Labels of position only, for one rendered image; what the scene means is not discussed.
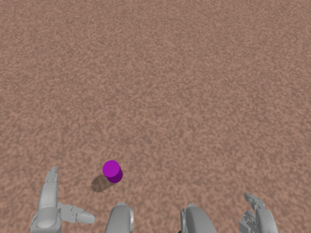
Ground left robot hand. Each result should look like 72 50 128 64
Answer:
37 166 95 224

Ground right robot hand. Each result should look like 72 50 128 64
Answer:
239 193 278 233

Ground left robot arm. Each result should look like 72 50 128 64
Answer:
30 207 62 233

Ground can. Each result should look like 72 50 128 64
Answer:
103 160 123 183

